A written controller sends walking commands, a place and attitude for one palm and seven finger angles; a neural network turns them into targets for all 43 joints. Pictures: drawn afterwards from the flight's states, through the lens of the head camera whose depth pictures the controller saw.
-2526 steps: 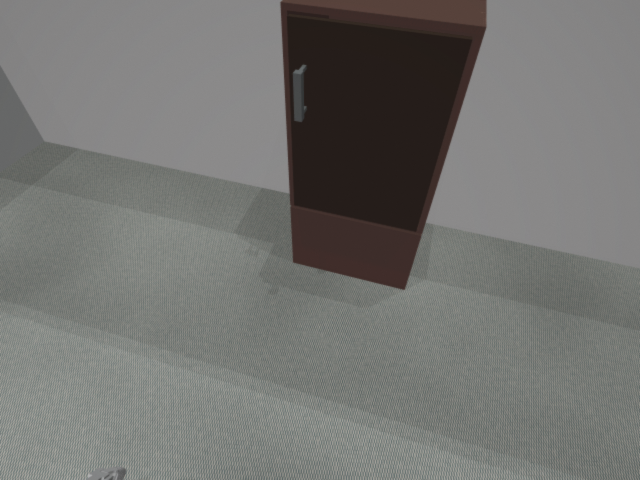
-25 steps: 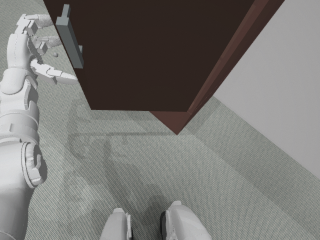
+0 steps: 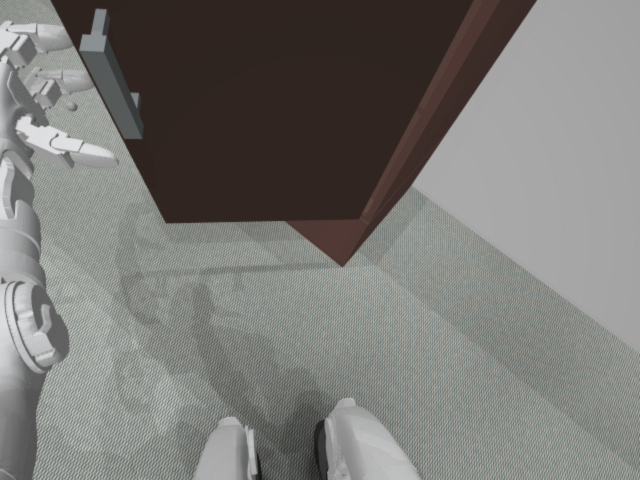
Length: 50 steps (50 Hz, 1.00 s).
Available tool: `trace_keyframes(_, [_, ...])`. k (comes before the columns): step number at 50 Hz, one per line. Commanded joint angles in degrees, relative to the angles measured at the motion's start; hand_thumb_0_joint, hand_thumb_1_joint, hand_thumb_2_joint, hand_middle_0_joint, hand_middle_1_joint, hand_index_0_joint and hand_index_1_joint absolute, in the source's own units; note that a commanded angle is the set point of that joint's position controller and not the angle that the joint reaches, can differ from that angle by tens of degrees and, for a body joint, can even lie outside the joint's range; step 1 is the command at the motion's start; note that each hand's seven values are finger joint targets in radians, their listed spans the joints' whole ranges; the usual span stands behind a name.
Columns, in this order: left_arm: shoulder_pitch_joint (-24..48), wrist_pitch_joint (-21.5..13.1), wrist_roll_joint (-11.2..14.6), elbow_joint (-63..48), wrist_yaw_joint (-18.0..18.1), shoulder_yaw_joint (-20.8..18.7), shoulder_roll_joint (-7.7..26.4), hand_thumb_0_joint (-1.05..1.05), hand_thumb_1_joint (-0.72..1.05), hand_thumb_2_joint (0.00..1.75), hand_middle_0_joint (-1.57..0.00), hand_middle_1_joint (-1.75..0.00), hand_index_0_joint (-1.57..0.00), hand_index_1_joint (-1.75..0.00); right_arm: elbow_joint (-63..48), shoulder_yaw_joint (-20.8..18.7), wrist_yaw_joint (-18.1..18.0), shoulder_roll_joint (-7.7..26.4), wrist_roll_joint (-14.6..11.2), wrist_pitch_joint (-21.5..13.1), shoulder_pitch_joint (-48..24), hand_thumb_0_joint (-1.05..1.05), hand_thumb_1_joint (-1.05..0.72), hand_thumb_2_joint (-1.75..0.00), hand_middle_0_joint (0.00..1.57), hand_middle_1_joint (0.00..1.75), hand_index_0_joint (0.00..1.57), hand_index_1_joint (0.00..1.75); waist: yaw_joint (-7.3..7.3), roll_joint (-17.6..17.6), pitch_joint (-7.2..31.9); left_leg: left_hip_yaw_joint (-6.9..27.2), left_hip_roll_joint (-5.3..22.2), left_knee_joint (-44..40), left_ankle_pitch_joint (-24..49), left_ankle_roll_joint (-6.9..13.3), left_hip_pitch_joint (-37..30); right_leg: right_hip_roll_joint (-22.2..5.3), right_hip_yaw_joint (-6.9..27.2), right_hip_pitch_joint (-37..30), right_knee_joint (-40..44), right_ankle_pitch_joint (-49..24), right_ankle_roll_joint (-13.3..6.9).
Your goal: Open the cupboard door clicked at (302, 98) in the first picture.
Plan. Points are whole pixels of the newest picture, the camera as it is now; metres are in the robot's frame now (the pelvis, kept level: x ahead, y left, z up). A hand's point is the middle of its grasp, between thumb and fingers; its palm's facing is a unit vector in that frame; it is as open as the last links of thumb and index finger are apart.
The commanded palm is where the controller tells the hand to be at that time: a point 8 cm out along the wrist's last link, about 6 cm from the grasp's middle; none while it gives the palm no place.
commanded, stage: move the hooked fingers beside the handle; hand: left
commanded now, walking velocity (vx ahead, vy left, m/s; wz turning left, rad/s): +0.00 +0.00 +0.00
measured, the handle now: (118, 79) +0.56 +0.18 +0.08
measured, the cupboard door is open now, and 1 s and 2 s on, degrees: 44 44 43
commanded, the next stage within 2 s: slide the fingers in behind the handle in 1.22 s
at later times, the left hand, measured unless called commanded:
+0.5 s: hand (38, 104) +0.53 +0.25 +0.08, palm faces -0.02 -1.00 -0.01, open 13.9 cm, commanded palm +0.52 +0.28 +0.07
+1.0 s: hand (51, 105) +0.53 +0.24 +0.08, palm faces -0.04 -1.00 +0.00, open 13.9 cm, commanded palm +0.52 +0.28 +0.07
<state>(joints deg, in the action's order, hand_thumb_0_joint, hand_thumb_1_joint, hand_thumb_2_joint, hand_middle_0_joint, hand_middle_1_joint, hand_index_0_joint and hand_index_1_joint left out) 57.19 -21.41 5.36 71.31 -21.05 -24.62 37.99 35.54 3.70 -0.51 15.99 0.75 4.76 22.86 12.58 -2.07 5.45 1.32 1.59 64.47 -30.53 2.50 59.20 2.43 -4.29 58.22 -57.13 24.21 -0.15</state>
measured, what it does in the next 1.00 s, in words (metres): stands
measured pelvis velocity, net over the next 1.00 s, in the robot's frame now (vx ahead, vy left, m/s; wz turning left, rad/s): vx -0.01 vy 0.01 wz -0.01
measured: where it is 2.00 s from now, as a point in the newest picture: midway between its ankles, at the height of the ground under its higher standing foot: outside the picture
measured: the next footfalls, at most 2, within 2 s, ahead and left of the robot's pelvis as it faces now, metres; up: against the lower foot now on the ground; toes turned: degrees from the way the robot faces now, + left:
none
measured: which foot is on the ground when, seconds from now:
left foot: down 0.00-1.00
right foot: down 0.00-1.00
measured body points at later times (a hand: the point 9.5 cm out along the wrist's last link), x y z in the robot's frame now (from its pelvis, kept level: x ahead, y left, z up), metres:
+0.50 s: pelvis -0.01 +0.01 -0.01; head +0.16 +0.05 +0.40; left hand +0.53 +0.31 +0.08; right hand -0.04 -0.26 -0.10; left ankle -0.01 +0.08 -0.66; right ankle +0.02 -0.13 -0.66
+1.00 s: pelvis -0.01 +0.01 +0.00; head +0.16 +0.05 +0.41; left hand +0.53 +0.29 +0.08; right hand -0.04 -0.25 -0.10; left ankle -0.01 +0.08 -0.66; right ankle +0.02 -0.13 -0.66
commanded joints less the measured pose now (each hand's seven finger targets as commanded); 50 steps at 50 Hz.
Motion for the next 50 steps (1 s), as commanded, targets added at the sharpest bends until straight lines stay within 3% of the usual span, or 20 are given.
trace_keyframes(1, [24.0, -3.2, 0.6, -10.2, -1.6, -3.1, 18.4, 0.00, -0.50, 0.30, -0.30, -1.20, -0.30, -1.20, -1.9, -3.6, -1.1, 11.8, -0.2, -0.3, 11.7, 0.00, -0.90, -0.90, 0.20, 0.30, 0.20, 0.30, 0.49, -9.0, 28.3, 3.4, 0.3, -5.8, 30.4, -0.9, -21.0, 1.3, 1.9, -12.5, 3.9, -20.0, -1.0])
trace_keyframes(3, [25.9, -2.8, 0.2, -11.0, -1.9, -2.2, 18.4, 0.00, -0.50, 0.30, -0.30, -1.20, -0.30, -1.20, -2.3, -3.4, -1.3, 11.7, -0.3, -0.4, 11.6, 0.00, -0.90, -0.90, 0.20, 0.30, 0.20, 0.30, 1.01, -9.7, 28.5, 3.3, 0.2, -5.9, 29.4, -0.8, -20.6, 1.2, 2.0, -12.3, 3.8, -19.4, -0.9])
trace_keyframes(4, [26.2, -3.4, 0.7, -13.1, -2.0, -3.3, 19.2, 0.00, -0.50, 0.30, -0.30, -1.20, -0.30, -1.20, -2.5, -3.5, -1.3, 11.6, -0.1, -0.6, 11.7, 0.00, -0.90, -0.90, 0.20, 0.30, 0.20, 0.30, 0.28, -12.3, 30.3, 3.4, 0.2, -5.6, 31.3, -1.0, -22.5, 1.2, 1.9, -11.9, 3.4, -20.1, -1.2])
trace_keyframes(5, [25.7, -3.6, 0.6, -13.4, -2.1, -4.4, 20.9, 0.00, -0.50, 0.30, -0.30, -1.20, -0.30, -1.20, -2.3, -3.6, -1.3, 11.9, 0.0, -0.5, 12.0, 0.00, -0.90, -0.90, 0.20, 0.30, 0.20, 0.30, -0.03, -12.2, 32.5, 3.8, 0.5, -5.5, 32.9, -1.3, -24.1, 1.2, 1.8, -12.1, 3.3, -20.6, -1.1])
trace_keyframes(9, [25.0, -3.2, 1.3, -12.1, -3.0, -1.9, 17.0, 0.00, -0.50, 0.30, -0.30, -1.20, -0.30, -1.20, -2.3, -3.6, -1.3, 11.8, -0.3, -0.4, 12.0, 0.00, -0.90, -0.90, 0.20, 0.30, 0.20, 0.30, 0.77, -11.1, 29.2, 4.3, 0.7, -5.8, 32.8, -1.4, -24.9, 1.4, 1.1, -9.1, 3.6, -18.3, -1.1])
trace_keyframes(11, [25.0, -2.2, 0.9, -10.2, -3.1, -1.7, 17.6, 0.00, -0.50, 0.30, -0.30, -1.20, -0.30, -1.20, -2.2, -3.5, -1.4, 12.2, -0.4, -0.3, 11.8, 0.00, -0.90, -0.90, 0.20, 0.30, 0.20, 0.30, 1.13, -10.6, 28.6, 4.2, 0.7, -5.8, 30.1, -1.3, -23.2, 1.4, 1.3, -8.2, 3.8, -16.9, -0.9])
trace_keyframes(13, [25.9, -1.7, 0.4, -9.5, -3.0, -2.8, 19.7, 0.00, -0.50, 0.30, -0.30, -1.20, -0.30, -1.20, -2.3, -3.3, -1.6, 12.4, -0.4, -0.4, 12.1, 0.00, -0.90, -0.90, 0.20, 0.30, 0.20, 0.30, 1.14, -9.5, 27.5, 4.2, 0.6, -6.0, 27.7, -1.1, -21.4, 1.4, 1.3, -8.7, 3.9, -15.7, -0.9])
trace_keyframes(18, [29.2, -2.2, -0.4, -9.4, -3.1, -3.9, 23.3, 0.00, -0.50, 0.30, -0.30, -1.20, -0.30, -1.20, -2.2, -2.8, -2.0, 12.7, -0.2, -0.9, 11.9, 0.00, -0.90, -0.90, 0.20, 0.30, 0.20, 0.30, 1.53, -11.5, 28.4, 4.5, 0.6, -5.1, 25.8, -1.1, -20.5, 1.3, 1.4, -7.1, 3.3, -13.6, -1.0])
trace_keyframes(21, [27.9, -2.5, -0.4, -9.9, -3.8, -4.5, 23.9, 0.00, -0.50, 0.30, -0.30, -1.20, -0.30, -1.20, -2.1, -2.9, -2.0, 12.9, -0.1, -1.0, 12.2, 0.00, -0.90, -0.90, 0.20, 0.30, 0.20, 0.30, 0.86, -14.0, 31.1, 5.4, 0.9, -5.0, 30.4, -1.9, -24.5, 1.3, 0.8, -5.6, 2.7, -14.6, -1.2])
trace_keyframes(24, [26.9, -1.5, 0.4, -9.5, -4.8, -2.5, 20.7, 0.00, -0.50, 0.30, -0.30, -1.20, -0.30, -1.20, -2.3, -2.9, -1.9, 12.7, -0.2, -0.9, 12.6, 0.00, -0.90, -0.90, 0.20, 0.30, 0.20, 0.30, 1.39, -13.5, 30.5, 5.4, 1.0, -4.9, 31.8, -1.8, -25.0, 1.5, 0.5, -5.0, 2.8, -15.2, -1.2])
trace_keyframes(27, [28.7, -0.4, 0.2, -9.4, -5.0, -1.7, 20.5, 0.00, -0.50, 0.30, -0.30, -1.20, -0.30, -1.20, -1.9, -2.9, -1.9, 13.1, -0.2, -0.6, 12.8, 0.00, -0.90, -0.90, 0.20, 0.30, 0.20, 0.30, 2.04, -13.2, 28.8, 6.0, 1.2, -5.1, 30.8, -2.0, -24.7, 1.5, 0.3, -3.4, 3.0, -14.1, -1.0])
trace_keyframes(29, [29.3, -0.9, 0.4, -11.7, -4.6, -2.2, 20.3, 0.00, -0.50, 0.30, -0.30, -1.20, -0.30, -1.20, -2.0, -3.1, -1.9, 13.0, 0.0, -0.8, 13.1, 0.00, -0.90, -0.90, 0.20, 0.30, 0.20, 0.30, 1.69, -15.4, 30.3, 6.7, 1.4, -5.3, 33.0, -2.6, -27.7, 1.5, -0.2, -1.7, 2.8, -13.6, -1.3])
trace_keyframes(31, [29.9, -1.3, 0.3, -12.0, -4.2, -3.4, 21.5, 0.00, -0.50, 0.30, -0.30, -1.20, -0.30, -1.20, -1.4, -3.3, -1.8, 13.1, 0.2, -0.7, 13.5, 0.00, -0.90, -0.90, 0.20, 0.30, 0.20, 0.30, 1.74, -15.0, 31.5, 7.4, 1.7, -5.1, 34.5, -3.2, -29.4, 1.5, -0.3, -1.2, 2.8, -13.7, -1.2])
trace_keyframes(34, [30.6, -1.6, 0.4, -13.0, -3.7, -1.8, 18.9, 0.00, -0.50, 0.30, -0.30, -1.20, -0.30, -1.20, -1.3, -3.3, -1.6, 12.8, 0.3, -0.8, 13.5, 0.00, -0.90, -0.90, 0.20, 0.30, 0.20, 0.30, 2.05, -16.0, 30.8, 7.8, 1.8, -5.3, 35.8, -3.4, -30.7, 1.6, -0.5, 0.1, 2.9, -13.2, -1.3])
trace_keyframes(41, [27.4, -1.4, -0.1, -13.7, -2.7, -3.0, 19.6, 0.00, -0.50, 0.30, -0.30, -1.20, -0.30, -1.20, -1.6, -3.5, -1.1, 12.6, 0.4, -0.2, 13.9, 0.00, -0.90, -0.90, 0.20, 0.30, 0.20, 0.30, 0.59, -16.2, 31.9, 7.6, 2.0, -5.8, 40.0, -4.0, -32.2, 1.7, -0.7, -2.0, 3.2, -15.0, -1.3])
trace_keyframes(42, [25.7, -1.2, -0.1, -13.2, -2.6, -2.7, 19.0, 0.00, -0.50, 0.30, -0.30, -1.20, -0.30, -1.20, -1.9, -3.5, -1.0, 12.5, 0.3, 0.0, 13.7, 0.00, -0.90, -0.90, 0.20, 0.30, 0.20, 0.30, 0.22, -16.0, 31.3, 7.4, 1.9, -6.0, 39.6, -4.1, -32.0, 1.8, -0.6, -2.2, 3.5, -14.7, -1.3])
trace_keyframes(43, [26.1, -1.0, 0.0, -12.8, -2.6, -1.1, 16.7, 0.00, -0.50, 0.30, -0.30, -1.20, -0.30, -1.20, -1.9, -3.5, -0.9, 12.3, 0.3, 0.0, 13.4, 0.00, -0.90, -0.90, 0.20, 0.30, 0.20, 0.30, 1.09, -14.5, 30.0, 7.2, 1.8, -6.0, 37.7, -3.6, -30.9, 1.8, -0.6, -2.1, 3.7, -14.4, -1.2])
trace_keyframes(46, [26.0, -1.2, 0.1, -11.9, -2.3, -3.7, 20.1, 0.00, -0.50, 0.30, -0.30, -1.20, -0.30, -1.20, -2.1, -3.4, -1.1, 12.7, 0.2, 0.1, 13.4, 0.00, -0.90, -0.90, 0.20, 0.30, 0.20, 0.30, 0.94, -12.5, 28.8, 6.3, 1.5, -6.4, 34.4, -2.9, -27.8, 1.8, -0.2, -4.3, 3.9, -14.6, -1.1])
trace_keyframes(48, [24.8, -1.2, 0.0, -11.3, -2.2, -3.2, 19.5, 0.00, -0.50, 0.30, -0.30, -1.20, -0.30, -1.20, -2.5, -3.3, -1.0, 12.4, 0.0, 0.0, 13.0, 0.00, -0.90, -0.90, 0.20, 0.30, 0.20, 0.30, 0.71, -11.6, 28.1, 5.4, 1.2, -6.4, 32.1, -2.2, -25.7, 1.8, 0.2, -5.9, 4.1, -15.0, -1.1])
trace_keyframes(50, [26.5, -2.3, 0.1, -13.3, -2.1, -2.9, 19.1, 0.00, -0.50, 0.30, -0.30, -1.20, -0.30, -1.20, -2.3, -3.4, -1.0, 12.2, 0.1, -0.2, 12.8, 0.00, -0.90, -0.90, 0.20, 0.30, 0.20, 0.30, 0.58, -13.7, 29.8, 5.5, 1.1, -6.3, 33.2, -2.5, -27.2, 1.6, 0.4, -5.9, 3.9, -15.4, -1.1])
